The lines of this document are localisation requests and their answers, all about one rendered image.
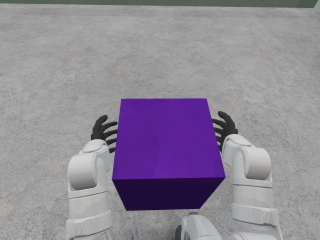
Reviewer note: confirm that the robot right shin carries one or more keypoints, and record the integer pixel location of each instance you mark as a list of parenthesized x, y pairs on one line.
[(190, 213)]

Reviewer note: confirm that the left robot forearm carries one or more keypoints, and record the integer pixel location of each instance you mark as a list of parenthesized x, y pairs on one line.
[(89, 213)]

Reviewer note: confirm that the right robot hand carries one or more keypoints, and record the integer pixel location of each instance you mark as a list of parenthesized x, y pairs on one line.
[(228, 128)]

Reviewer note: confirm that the right robot thigh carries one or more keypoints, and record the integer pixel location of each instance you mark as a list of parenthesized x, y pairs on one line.
[(198, 227)]

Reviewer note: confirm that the left robot hand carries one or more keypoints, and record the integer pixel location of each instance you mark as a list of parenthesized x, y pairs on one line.
[(98, 131)]

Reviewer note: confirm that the right robot forearm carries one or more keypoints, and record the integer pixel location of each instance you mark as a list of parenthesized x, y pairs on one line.
[(253, 204)]

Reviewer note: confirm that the carton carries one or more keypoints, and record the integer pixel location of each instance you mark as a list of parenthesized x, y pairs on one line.
[(166, 155)]

